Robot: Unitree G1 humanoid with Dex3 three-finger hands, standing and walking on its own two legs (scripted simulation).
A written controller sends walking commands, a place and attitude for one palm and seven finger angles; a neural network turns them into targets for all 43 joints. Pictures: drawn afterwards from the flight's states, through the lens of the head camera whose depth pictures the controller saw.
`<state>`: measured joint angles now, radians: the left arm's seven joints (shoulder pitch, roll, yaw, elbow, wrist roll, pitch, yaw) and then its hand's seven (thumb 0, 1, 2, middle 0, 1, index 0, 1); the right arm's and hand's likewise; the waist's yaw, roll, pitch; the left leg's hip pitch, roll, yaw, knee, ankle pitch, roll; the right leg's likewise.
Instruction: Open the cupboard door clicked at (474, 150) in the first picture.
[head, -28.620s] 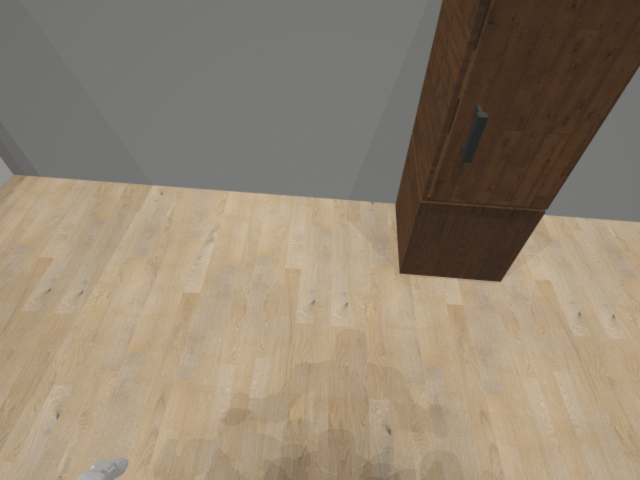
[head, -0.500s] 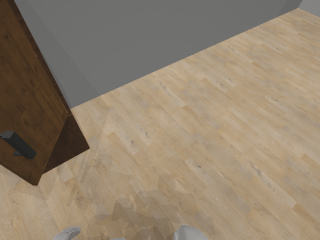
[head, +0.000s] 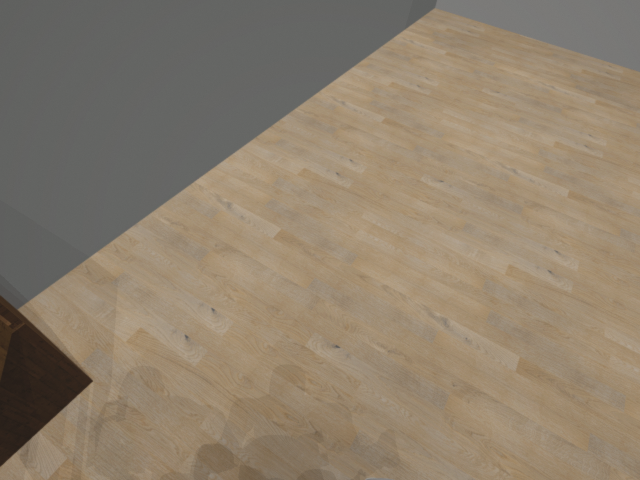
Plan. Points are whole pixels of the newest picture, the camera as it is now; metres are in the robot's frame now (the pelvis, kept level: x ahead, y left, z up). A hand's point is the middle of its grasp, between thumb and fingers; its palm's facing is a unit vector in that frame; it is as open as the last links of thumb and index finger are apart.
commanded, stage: walk to a spot facing it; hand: left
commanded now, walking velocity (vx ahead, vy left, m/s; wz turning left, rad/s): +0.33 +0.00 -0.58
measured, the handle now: out of the picture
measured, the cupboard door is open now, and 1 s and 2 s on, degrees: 50 50 50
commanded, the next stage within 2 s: turn to face it in 1.16 s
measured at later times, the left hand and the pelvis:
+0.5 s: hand (286, 362) +0.32 +0.07 -0.16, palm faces -0.28 -0.94 -0.19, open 7.3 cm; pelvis +0.17 -0.08 +0.00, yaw -15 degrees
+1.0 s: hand (342, 261) +0.54 -0.02 -0.17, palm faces -0.31 -0.93 -0.19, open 7.4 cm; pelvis +0.40 -0.17 -0.01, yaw -20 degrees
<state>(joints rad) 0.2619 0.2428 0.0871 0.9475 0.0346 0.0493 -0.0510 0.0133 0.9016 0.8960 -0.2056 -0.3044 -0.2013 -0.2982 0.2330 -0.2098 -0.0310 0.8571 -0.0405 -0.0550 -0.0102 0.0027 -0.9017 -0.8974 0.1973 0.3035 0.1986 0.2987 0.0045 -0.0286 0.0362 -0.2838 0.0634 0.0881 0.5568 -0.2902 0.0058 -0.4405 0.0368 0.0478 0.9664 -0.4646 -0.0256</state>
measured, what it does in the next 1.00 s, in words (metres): walks ahead, turning right: right foot, then left foot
